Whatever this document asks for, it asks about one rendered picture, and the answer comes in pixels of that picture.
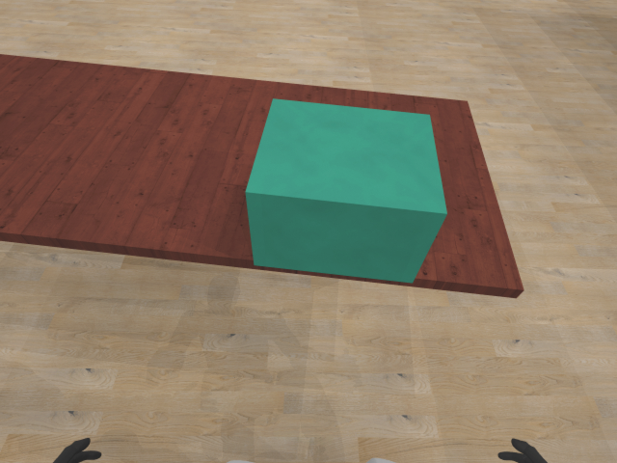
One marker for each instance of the left robot hand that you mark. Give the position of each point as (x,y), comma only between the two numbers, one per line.
(75,454)

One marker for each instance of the right robot hand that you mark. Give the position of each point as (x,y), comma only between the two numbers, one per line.
(528,453)

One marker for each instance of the table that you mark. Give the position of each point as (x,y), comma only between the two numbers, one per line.
(155,163)

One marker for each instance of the carton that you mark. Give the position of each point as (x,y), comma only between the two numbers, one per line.
(345,190)

